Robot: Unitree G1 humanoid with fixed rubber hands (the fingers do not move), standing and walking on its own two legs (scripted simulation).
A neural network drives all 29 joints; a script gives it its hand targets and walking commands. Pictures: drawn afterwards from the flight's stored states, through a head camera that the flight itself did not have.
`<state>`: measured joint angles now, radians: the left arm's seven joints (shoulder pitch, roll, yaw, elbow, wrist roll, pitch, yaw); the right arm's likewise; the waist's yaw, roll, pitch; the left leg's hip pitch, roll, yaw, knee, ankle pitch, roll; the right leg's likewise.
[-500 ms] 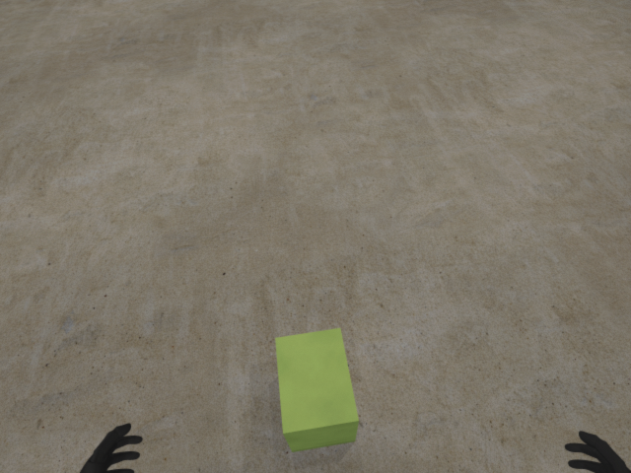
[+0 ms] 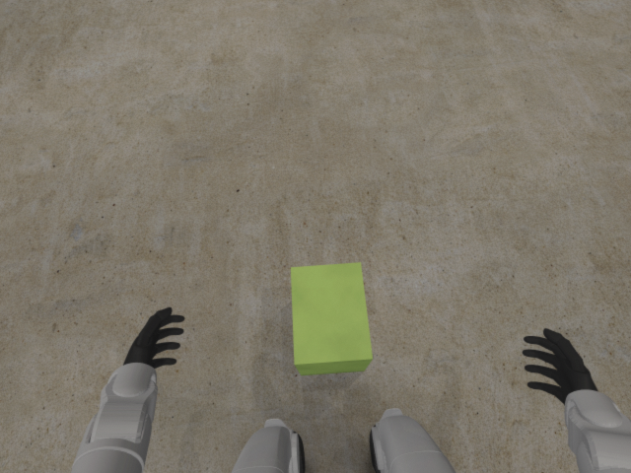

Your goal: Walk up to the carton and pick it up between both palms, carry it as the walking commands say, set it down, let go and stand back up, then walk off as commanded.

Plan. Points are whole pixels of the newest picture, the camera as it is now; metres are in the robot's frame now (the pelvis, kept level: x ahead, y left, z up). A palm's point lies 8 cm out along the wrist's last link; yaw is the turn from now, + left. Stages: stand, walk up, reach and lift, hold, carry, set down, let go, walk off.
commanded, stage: reach and lift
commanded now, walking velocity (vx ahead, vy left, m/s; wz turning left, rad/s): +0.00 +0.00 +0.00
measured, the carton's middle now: (329, 322) +0.43 -0.02 -0.62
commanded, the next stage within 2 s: none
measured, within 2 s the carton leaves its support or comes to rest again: neither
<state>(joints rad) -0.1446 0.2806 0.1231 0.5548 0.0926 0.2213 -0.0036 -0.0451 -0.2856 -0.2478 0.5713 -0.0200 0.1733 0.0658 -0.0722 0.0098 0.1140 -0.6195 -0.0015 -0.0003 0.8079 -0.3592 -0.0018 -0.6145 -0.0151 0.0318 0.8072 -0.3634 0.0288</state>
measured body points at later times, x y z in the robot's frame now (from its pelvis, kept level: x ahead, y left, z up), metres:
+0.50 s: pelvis -0.05 -0.02 -0.04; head +0.16 -0.02 +0.35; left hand +0.36 +0.22 -0.14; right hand +0.33 -0.26 -0.14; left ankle +0.02 +0.12 -0.70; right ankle +0.02 -0.14 -0.70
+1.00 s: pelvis -0.04 -0.01 -0.07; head +0.26 -0.01 +0.26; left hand +0.46 +0.17 -0.19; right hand +0.45 -0.22 -0.19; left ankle +0.02 +0.12 -0.70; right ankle +0.02 -0.14 -0.70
